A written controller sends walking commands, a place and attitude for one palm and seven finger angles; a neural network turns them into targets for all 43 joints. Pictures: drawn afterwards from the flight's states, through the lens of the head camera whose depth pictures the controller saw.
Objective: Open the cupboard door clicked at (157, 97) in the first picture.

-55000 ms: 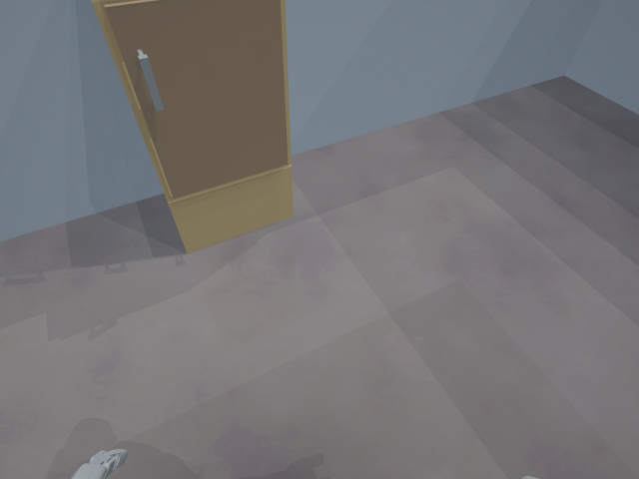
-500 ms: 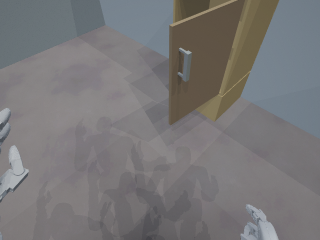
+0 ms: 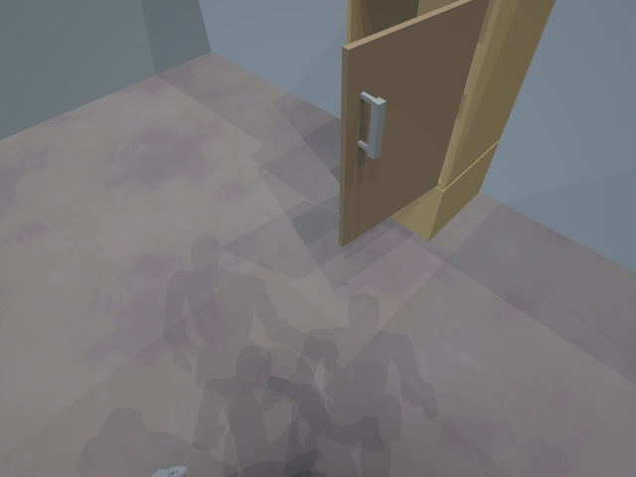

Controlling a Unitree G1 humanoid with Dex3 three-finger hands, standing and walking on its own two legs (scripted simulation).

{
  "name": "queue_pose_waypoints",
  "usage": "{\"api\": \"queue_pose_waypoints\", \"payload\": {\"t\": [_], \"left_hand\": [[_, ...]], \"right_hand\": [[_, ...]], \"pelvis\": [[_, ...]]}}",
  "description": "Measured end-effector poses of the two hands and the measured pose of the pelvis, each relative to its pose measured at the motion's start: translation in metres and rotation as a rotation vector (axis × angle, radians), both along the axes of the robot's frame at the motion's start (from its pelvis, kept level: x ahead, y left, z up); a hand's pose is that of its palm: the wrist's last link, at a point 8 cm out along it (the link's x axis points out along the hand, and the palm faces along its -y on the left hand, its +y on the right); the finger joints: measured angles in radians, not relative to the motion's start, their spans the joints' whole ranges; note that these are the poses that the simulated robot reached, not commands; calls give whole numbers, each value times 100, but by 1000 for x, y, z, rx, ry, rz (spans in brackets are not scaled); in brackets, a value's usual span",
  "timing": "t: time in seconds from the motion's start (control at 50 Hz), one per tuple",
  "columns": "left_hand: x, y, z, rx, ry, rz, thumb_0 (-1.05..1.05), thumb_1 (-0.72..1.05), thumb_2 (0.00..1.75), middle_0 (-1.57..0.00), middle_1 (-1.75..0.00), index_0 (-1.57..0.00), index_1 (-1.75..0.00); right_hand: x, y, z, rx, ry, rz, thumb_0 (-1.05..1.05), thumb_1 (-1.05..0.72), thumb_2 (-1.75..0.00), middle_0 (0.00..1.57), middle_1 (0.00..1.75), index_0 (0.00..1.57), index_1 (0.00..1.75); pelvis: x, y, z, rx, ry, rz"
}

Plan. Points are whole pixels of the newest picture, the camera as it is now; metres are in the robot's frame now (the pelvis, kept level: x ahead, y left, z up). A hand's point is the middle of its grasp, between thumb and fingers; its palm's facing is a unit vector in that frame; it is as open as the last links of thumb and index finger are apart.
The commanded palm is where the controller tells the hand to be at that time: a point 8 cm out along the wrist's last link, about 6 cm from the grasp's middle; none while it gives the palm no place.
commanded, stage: let the arm hang, fingers relaxed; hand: left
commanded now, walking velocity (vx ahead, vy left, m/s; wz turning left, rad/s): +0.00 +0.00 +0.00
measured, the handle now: (369, 125) +0.80 -0.08 -0.02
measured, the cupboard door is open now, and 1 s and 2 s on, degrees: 83 83 83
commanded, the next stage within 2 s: look to check the result in 0.84 s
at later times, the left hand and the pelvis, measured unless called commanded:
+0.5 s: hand out of the picture -0.01 +0.19 -0.16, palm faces +0.01 -0.97 -0.24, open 7.4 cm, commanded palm none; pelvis +0.00 +0.01 +0.01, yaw -1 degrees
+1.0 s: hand out of the picture +0.01 +0.18 -0.16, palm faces +0.01 -0.98 -0.21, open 7.4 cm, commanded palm none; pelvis +0.01 +0.01 +0.02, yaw -1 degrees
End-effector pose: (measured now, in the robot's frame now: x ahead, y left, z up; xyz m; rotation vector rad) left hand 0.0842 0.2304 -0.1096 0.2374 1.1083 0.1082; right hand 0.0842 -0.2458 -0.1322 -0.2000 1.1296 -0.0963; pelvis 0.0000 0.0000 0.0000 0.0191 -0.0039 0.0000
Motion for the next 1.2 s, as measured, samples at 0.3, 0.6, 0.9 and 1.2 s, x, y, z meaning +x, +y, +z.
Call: {"api": "queue_pose_waypoints", "payload": {"t": [0.3, 0.6, 0.9, 1.2], "left_hand": [[-114, 13, -12, 13, 356, 134, 0, 94, 90, -20, -29, -20, -30], [-84, -4, -15, -28, 287, 110, 0, 91, 90, -20, -29, -20, -30], [-82, -6, -16, -33, 306, 114, 1, 91, 90, -20, -29, -20, -30], [-73, 0, -13, -14, 306, 109, 0, 91, 90, -20, -29, -20, -30]], "right_hand": [[-114, 30, -7, 43, 358, -82, 0, -91, -90, 20, 30, 20, 30], [-109, 54, -11, 89, 328, -107, 0, -91, -90, 20, 30, 20, 30], [-101, 48, -7, 68, 328, -116, 0, -91, -90, 20, 30, 20, 30], [-83, 31, -5, 39, 308, -108, 0, -91, -90, 20, 30, 20, 30]], "pelvis": [[-7, 3, 13, -23, -18, 1], [-2, 8, 15, -15, -25, -13], [7, 7, 16, -13, -24, -18], [14, 4, 17, -13, -24, -19]]}}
